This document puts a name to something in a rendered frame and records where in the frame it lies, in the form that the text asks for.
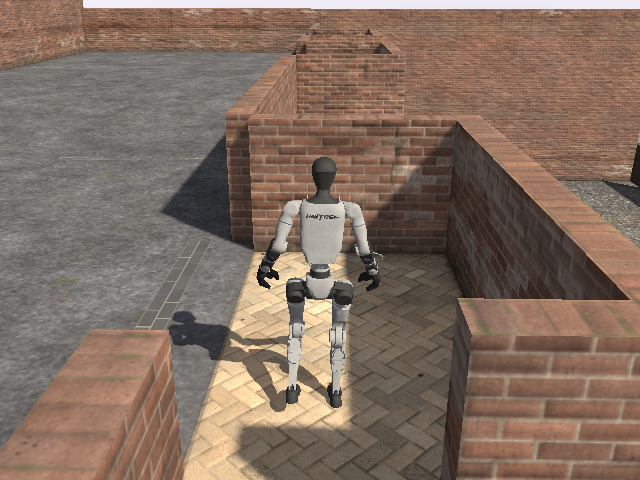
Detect robot left forearm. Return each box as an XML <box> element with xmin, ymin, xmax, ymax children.
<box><xmin>260</xmin><ymin>238</ymin><xmax>280</xmax><ymax>273</ymax></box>

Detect left robot hand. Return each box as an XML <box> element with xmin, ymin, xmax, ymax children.
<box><xmin>256</xmin><ymin>265</ymin><xmax>279</xmax><ymax>289</ymax></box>

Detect right robot foot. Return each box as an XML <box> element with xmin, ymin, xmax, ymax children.
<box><xmin>327</xmin><ymin>382</ymin><xmax>342</xmax><ymax>408</ymax></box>

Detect robot torso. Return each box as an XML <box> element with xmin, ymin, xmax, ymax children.
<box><xmin>299</xmin><ymin>195</ymin><xmax>346</xmax><ymax>300</ymax></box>

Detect robot right forearm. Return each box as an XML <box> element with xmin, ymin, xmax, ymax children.
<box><xmin>360</xmin><ymin>241</ymin><xmax>378</xmax><ymax>275</ymax></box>

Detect right robot hand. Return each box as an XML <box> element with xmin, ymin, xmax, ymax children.
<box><xmin>358</xmin><ymin>270</ymin><xmax>381</xmax><ymax>291</ymax></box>

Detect robot left upper arm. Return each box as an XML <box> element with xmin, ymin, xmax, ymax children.
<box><xmin>271</xmin><ymin>200</ymin><xmax>302</xmax><ymax>254</ymax></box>

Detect robot right upper arm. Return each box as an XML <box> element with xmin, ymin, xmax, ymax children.
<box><xmin>343</xmin><ymin>201</ymin><xmax>371</xmax><ymax>256</ymax></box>

